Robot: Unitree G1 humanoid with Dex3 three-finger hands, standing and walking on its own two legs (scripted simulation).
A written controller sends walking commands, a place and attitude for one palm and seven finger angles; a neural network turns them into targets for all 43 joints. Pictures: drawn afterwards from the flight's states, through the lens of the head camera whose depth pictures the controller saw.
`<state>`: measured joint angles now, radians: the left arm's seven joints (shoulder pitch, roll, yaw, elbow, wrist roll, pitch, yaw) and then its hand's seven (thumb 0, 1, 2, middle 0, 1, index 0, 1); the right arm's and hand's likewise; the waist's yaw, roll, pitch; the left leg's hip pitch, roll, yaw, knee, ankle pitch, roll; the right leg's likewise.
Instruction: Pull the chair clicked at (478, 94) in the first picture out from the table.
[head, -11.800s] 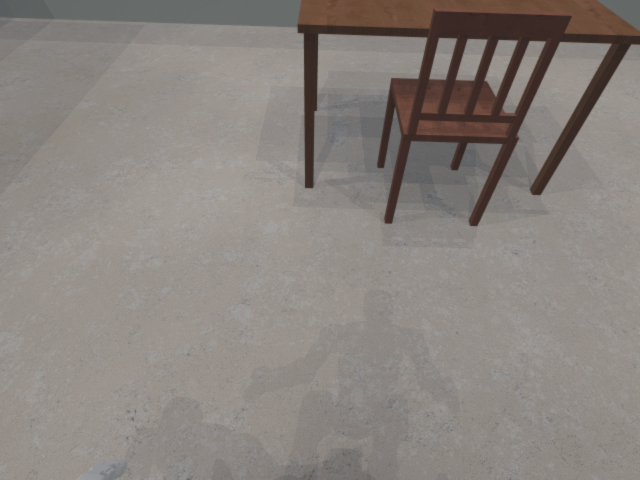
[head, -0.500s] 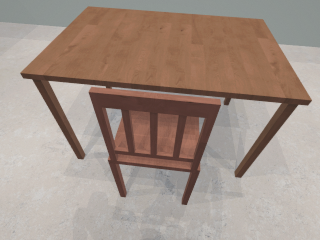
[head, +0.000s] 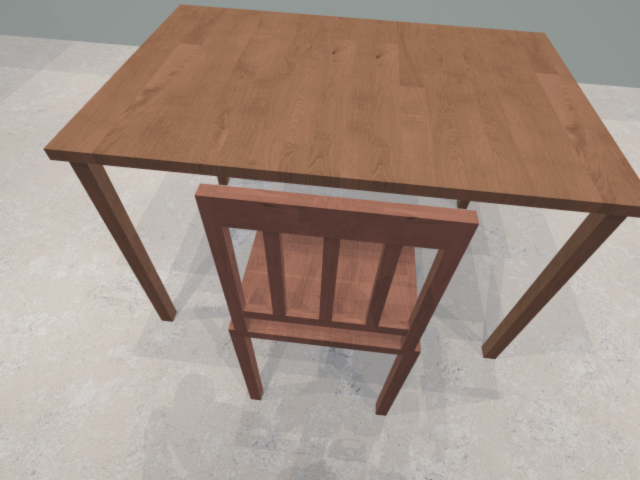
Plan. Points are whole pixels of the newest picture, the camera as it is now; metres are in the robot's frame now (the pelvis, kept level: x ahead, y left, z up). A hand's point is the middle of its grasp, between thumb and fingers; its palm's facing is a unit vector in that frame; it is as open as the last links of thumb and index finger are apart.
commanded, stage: come to a stop and stand still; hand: left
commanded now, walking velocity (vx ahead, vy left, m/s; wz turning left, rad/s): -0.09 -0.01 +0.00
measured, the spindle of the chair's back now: (328, 280) +0.45 +0.02 -0.09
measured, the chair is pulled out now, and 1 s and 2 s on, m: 0.00 0.00 0.00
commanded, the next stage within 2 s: look again from close up in 1.04 s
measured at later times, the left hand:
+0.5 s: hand out of the picture -0.01 +0.16 -0.16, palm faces +0.01 -0.97 -0.25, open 7.4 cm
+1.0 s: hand out of the picture -0.04 +0.11 -0.16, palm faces +0.03 -0.98 -0.22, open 7.3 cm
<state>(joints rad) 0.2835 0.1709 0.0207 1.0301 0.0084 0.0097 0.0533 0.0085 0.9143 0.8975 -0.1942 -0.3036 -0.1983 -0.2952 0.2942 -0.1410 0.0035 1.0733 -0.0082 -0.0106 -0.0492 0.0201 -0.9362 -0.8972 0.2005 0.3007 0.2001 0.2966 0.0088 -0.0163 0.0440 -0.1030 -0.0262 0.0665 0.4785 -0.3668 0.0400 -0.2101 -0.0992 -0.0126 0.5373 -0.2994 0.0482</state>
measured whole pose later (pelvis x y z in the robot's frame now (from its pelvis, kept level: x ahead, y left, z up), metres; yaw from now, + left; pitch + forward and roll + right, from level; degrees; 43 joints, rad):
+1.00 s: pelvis -0.04 -0.06 +0.00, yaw +1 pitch -1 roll +1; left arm 0.28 0.14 -0.01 1.11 0.00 -0.01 0.03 0.01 0.92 0.90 -0.20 -0.30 -0.20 -0.30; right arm 0.34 -0.15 0.02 1.12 -0.01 -0.01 -0.02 0.00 -0.91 -0.90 0.20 0.30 0.20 0.30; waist -0.01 0.03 0.04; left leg -0.14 0.05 0.03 0.43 -0.28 -0.05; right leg -0.24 -0.02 -0.06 0.50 -0.25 -0.02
